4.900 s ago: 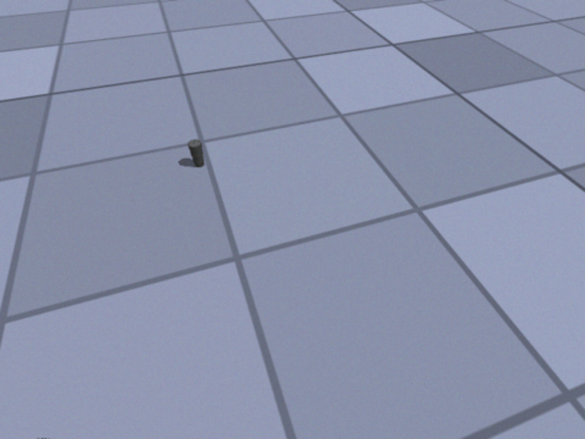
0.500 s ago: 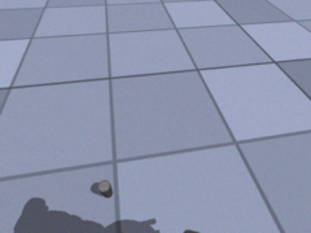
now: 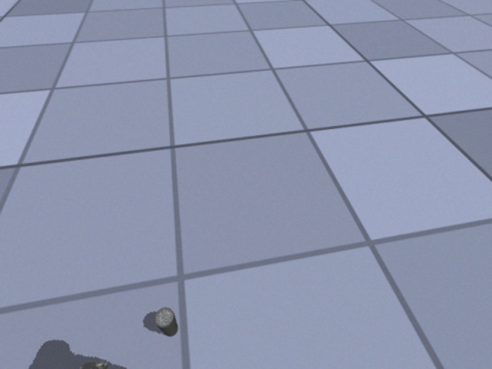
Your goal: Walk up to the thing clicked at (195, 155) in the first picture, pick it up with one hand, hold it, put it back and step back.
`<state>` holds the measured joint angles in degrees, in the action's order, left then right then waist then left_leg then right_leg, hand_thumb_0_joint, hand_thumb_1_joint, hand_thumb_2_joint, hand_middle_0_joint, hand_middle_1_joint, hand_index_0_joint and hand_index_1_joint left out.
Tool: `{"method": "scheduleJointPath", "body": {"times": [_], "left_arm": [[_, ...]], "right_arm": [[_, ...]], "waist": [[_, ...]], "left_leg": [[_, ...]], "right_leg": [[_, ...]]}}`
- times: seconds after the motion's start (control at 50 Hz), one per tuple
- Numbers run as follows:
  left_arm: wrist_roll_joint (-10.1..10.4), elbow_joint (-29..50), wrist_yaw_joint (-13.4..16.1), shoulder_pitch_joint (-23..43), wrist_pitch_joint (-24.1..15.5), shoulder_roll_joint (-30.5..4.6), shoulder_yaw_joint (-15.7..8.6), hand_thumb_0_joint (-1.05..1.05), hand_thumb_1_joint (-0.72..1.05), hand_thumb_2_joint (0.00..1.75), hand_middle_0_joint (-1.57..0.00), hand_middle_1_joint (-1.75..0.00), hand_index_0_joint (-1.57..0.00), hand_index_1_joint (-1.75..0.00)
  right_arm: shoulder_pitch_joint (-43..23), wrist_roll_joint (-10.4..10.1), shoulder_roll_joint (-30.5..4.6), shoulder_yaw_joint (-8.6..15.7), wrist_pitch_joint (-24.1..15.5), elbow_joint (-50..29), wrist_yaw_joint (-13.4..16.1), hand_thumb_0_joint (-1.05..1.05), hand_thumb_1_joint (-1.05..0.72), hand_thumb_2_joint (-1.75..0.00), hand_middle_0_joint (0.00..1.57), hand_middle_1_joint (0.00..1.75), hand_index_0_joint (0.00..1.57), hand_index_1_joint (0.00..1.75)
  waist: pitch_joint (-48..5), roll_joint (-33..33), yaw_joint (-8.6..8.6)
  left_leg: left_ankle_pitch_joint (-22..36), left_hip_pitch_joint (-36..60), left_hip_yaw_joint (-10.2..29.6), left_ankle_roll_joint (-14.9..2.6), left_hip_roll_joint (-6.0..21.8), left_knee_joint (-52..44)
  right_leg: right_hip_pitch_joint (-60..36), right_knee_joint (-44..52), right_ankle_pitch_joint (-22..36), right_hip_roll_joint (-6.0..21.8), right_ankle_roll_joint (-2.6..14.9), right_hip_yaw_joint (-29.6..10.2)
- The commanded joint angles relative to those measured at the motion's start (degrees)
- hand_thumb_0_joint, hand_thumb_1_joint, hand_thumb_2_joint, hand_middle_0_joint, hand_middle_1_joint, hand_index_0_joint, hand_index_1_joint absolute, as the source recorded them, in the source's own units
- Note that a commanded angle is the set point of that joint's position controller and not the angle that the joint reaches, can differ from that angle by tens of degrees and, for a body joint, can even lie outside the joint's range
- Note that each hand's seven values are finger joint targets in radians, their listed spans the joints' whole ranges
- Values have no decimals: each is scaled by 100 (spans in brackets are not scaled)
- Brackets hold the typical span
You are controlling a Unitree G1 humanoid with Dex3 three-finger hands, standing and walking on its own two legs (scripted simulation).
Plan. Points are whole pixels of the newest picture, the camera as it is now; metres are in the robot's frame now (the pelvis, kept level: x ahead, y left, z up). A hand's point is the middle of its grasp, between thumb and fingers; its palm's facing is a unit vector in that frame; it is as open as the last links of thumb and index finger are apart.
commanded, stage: walk up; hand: left
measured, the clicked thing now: (167, 323) +0.43 +0.30 -0.71
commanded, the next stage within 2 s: stand in 0.64 s
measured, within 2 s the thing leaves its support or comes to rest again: neither
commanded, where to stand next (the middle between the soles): +0.08 +0.02 m, yaw +2 degrees
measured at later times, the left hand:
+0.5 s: hand out of the picture +0.08 +0.25 -0.15, palm faces +0.01 -0.94 -0.33, open 7.4 cm
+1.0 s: hand out of the picture +0.11 +0.25 -0.15, palm faces -0.02 -0.94 -0.34, open 7.4 cm
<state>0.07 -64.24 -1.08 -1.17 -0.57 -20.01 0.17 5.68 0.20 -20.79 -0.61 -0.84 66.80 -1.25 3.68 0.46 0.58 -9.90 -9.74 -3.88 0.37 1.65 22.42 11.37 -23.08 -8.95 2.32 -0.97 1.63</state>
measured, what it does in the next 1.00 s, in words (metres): stands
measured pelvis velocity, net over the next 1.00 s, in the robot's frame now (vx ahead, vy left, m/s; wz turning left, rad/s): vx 0.03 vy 0.00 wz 0.01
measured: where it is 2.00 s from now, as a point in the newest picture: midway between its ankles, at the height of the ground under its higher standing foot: outside the picture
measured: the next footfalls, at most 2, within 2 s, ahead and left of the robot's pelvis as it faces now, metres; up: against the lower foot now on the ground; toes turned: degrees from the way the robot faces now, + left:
none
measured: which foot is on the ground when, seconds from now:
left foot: down 0.00-1.00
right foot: down 0.00-1.00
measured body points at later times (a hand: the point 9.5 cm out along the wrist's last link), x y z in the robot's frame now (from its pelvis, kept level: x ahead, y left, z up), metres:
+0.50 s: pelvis +0.02 +0.00 +0.00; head +0.03 +0.00 +0.45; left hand +0.08 +0.30 -0.13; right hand +0.11 -0.29 -0.13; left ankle +0.03 +0.12 -0.74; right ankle +0.04 -0.13 -0.74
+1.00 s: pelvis +0.03 +0.00 +0.01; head +0.04 +0.00 +0.46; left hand +0.12 +0.30 -0.13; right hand +0.11 -0.30 -0.13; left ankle +0.03 +0.12 -0.74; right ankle +0.04 -0.13 -0.74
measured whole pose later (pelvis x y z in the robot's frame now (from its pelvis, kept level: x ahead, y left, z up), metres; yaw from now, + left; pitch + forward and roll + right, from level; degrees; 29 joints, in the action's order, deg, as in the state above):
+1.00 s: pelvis +0.03 +0.00 +0.01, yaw +1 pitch -2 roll +0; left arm -0.8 -65.9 -0.6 -4.2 -0.5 -20.1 -0.3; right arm 4.7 0.6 -19.7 0.5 -0.6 66.7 -0.8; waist 2.7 0.3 0.4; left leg -9.6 -5.4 -3.3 0.5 1.2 17.1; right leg 6.9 -18.1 -9.1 2.6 -1.4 2.4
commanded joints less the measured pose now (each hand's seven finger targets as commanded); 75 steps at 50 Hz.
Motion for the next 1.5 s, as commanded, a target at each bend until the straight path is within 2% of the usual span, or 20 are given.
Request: {"method": "scheduleJointPath", "body": {"times": [0.0,0.04,0.18,0.24,0.3,0.36,0.42,0.48,0.6,0.66,0.88,1.0,1.04,1.08,1.12,1.22,1.24,1.32,1.48], "left_arm": [[8,157,77,149,-100,-1201,-241,0,90,90,-20,-30,-20,-30],[-4,110,76,173,-99,-1209,-246,0,90,90,-20,-30,-20,-30],[-28,6,77,178,-108,-1193,-254,0,90,90,-20,-30,-20,-30],[-29,-25,83,104,-123,-1193,-258,0,90,90,-20,-30,-20,-30],[-15,-35,95,92,-128,-1185,-261,0,90,90,-20,-30,-20,-30],[-24,-63,106,32,-120,-1175,-254,0,90,90,-20,-30,-20,-30],[-30,-41,112,32,-125,-1170,-263,0,90,90,-20,-30,-20,-30],[-25,-53,120,-2,-117,-1168,-265,0,90,90,-20,-30,-20,-30],[-54,-9,124,2,-112,-1144,-279,0,90,90,-20,-30,-20,-30],[-67,60,146,-25,-125,-1191,-265,0,90,90,-20,-30,-20,-30],[-52,195,142,-57,-136,-1213,-261,0,90,90,-20,-30,-20,-30],[-55,210,142,-115,-119,-1211,-251,0,90,90,-20,-30,-20,-30],[-59,231,146,-58,-130,-1197,-247,0,90,90,-20,-30,-20,-30],[-58,220,151,-104,-134,-1198,-233,0,90,90,-20,-30,-20,-30],[-57,251,151,-74,-133,-1194,-230,0,90,90,-20,-30,-20,-30],[-48,228,159,-96,-133,-1233,-219,0,90,90,-20,-30,-20,-30],[-63,237,162,-121,-140,-1242,-229,0,90,90,-20,-30,-20,-30],[-52,252,166,-96,-146,-1244,-228,0,90,90,-20,-30,-20,-30],[-50,253,153,-120,-125,-1251,-233,0,90,90,-20,-30,-20,-30]], "right_arm": [[-463,13,-1249,235,-160,-285,112,0,-90,-90,20,30,20,30],[-457,14,-1218,250,-147,-248,115,0,-90,-90,20,30,20,30],[-480,13,-1249,277,-123,-216,116,0,-90,-90,20,30,20,30],[-474,0,-1234,277,-121,-234,117,0,-90,-90,20,30,20,30],[-460,-11,-1202,280,-103,-232,118,0,-90,-90,20,30,20,30],[-528,-6,-1196,298,-78,-253,123,0,-90,-90,20,30,20,30],[-498,-4,-1195,303,-79,-248,127,0,-90,-90,20,30,20,30],[-548,-9,-1135,295,-69,-271,120,0,-90,-90,20,30,20,30],[-540,6,-1137,317,-68,-290,124,0,-90,-90,20,30,20,30],[-491,58,-1089,301,-86,-349,130,0,-90,-90,20,30,20,30],[-440,41,-1089,308,-122,-373,146,0,-90,-90,20,30,20,30],[-445,35,-1126,314,-109,-368,148,0,-90,-90,20,30,20,30],[-417,44,-1134,311,-111,-382,146,0,-90,-90,20,30,20,30],[-399,31,-1108,301,-103,-364,143,0,-90,-90,20,30,20,30],[-395,45,-1158,313,-100,-382,148,0,-90,-90,20,30,20,30],[-371,36,-1083,294,-80,-365,134,0,-90,-90,20,30,20,30],[-386,39,-1158,325,-76,-384,136,0,-90,-90,20,30,20,30],[-349,43,-1107,310,-79,-396,135,0,-90,-90,20,30,20,30],[-300,46,-1097,292,-77,-398,139,0,-90,-90,20,30,20,30]], "waist": [[-596,-183,-126],[-521,-85,-96],[-558,-66,-37],[-719,-23,-55],[-661,-32,-47],[-587,-8,-54],[-726,2,-46],[-531,-2,-71],[-613,-29,-54],[-606,-25,-25],[-675,-62,-32],[-643,-56,-55],[-692,-49,-33],[-581,2,-27],[-708,-74,-18],[-480,33,-26],[-638,-20,-21],[-620,-7,-7],[-516,-54,-14]], "left_leg": [[-198,-43,757,-171,693,-747],[-281,-19,744,-164,677,-783],[-202,131,722,-151,672,-804],[235,370,675,-161,680,-687],[393,439,666,-141,677,-679],[343,450,668,-141,668,-703],[487,521,636,-148,686,-683],[431,466,664,-122,666,-724],[419,405,659,-124,675,-767],[374,338,690,-91,689,-835],[943,466,670,-55,709,-808],[878,505,670,-54,733,-829],[949,497,649,-68,730,-778],[826,482,663,-44,711,-806],[869,551,621,-67,729,-751],[671,373,669,-48,701,-838],[741,559,641,-83,729,-770],[821,509,642,-64,713,-772],[541,417,650,-43,689,-851]], "right_leg": [[-392,605,79,540,213,-584],[-302,685,-81,534,209,-603],[-309,794,24,555,176,-567],[-372,786,360,582,158,-555],[-337,804,405,594,140,-553],[-262,846,329,573,127,-528],[-385,820,565,610,131,-527],[-259,849,411,580,95,-520],[-426,829,486,587,108,-485],[-482,811,335,597,103,-516],[-602,729,770,617,128,-467],[-605,745,698,620,146,-443],[-672,756,844,637,144,-456],[-579,806,689,617,124,-451],[-637,797,831,655,147,-484],[-578,838,583,613,139,-438],[-587,820,687,637,152,-468],[-627,814,801,631,152,-453],[-576,869,501,614,172,-480]]}}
